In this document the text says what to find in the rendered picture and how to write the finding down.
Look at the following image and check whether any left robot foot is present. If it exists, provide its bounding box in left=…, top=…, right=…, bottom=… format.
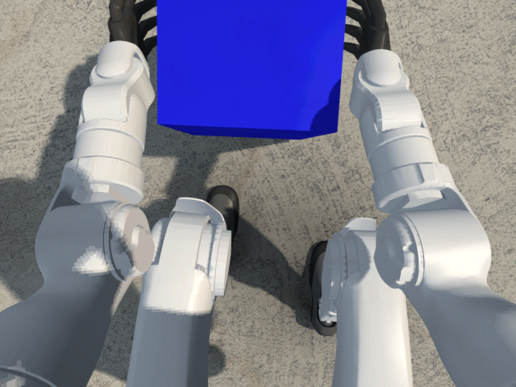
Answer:
left=206, top=185, right=239, bottom=269

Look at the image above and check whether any robot left upper arm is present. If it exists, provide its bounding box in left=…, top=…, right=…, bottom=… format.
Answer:
left=0, top=201, right=155, bottom=387

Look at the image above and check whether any right robot hand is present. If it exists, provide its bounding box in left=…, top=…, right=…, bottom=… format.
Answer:
left=343, top=0, right=391, bottom=60

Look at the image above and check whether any left robot hand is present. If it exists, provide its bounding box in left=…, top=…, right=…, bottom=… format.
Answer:
left=108, top=0, right=157, bottom=60

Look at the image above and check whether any left robot forearm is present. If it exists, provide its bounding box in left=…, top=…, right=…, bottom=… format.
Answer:
left=35, top=40, right=155, bottom=268

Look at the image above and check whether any right robot shin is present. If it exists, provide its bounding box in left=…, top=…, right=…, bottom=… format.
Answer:
left=318, top=218, right=377, bottom=322

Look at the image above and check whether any carton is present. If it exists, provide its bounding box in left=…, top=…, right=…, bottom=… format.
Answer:
left=157, top=0, right=347, bottom=139

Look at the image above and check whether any right robot forearm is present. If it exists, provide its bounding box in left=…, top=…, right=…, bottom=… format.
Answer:
left=349, top=49, right=491, bottom=268

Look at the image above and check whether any robot right upper arm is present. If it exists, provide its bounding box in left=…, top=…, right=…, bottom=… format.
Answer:
left=373, top=208, right=516, bottom=387

